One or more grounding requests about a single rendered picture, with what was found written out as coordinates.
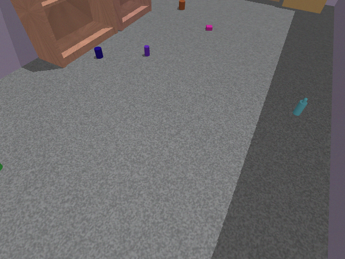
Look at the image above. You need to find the bookshelf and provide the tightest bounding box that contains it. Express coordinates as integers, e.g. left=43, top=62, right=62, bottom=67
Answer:
left=10, top=0, right=118, bottom=68
left=113, top=0, right=151, bottom=31

